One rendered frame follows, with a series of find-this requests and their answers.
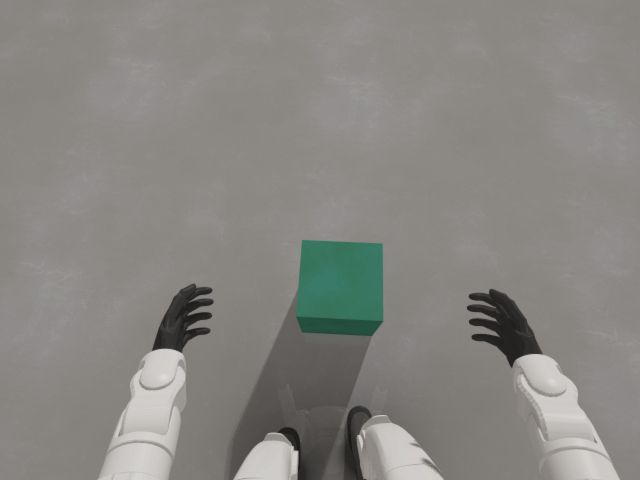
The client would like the right robot thigh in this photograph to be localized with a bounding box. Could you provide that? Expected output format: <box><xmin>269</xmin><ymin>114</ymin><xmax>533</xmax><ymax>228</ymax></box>
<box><xmin>357</xmin><ymin>423</ymin><xmax>446</xmax><ymax>480</ymax></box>

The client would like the carton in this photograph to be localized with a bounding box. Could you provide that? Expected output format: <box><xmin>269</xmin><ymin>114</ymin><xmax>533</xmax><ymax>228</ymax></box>
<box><xmin>296</xmin><ymin>240</ymin><xmax>383</xmax><ymax>336</ymax></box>

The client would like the robot left hand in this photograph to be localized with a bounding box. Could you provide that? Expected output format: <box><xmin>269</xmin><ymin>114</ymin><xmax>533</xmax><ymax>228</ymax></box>
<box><xmin>152</xmin><ymin>283</ymin><xmax>214</xmax><ymax>353</ymax></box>

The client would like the right robot foot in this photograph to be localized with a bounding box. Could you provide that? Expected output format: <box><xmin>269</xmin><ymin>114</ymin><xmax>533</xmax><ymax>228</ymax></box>
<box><xmin>347</xmin><ymin>406</ymin><xmax>372</xmax><ymax>480</ymax></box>

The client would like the robot left forearm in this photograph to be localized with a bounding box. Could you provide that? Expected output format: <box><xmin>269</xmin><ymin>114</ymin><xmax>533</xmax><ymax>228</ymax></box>
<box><xmin>98</xmin><ymin>349</ymin><xmax>186</xmax><ymax>480</ymax></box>

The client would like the robot right forearm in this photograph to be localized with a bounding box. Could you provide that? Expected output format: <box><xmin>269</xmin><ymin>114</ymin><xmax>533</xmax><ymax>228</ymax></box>
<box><xmin>511</xmin><ymin>354</ymin><xmax>620</xmax><ymax>480</ymax></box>

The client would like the robot right hand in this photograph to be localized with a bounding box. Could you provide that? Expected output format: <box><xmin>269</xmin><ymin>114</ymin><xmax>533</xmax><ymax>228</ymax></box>
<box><xmin>467</xmin><ymin>289</ymin><xmax>543</xmax><ymax>368</ymax></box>

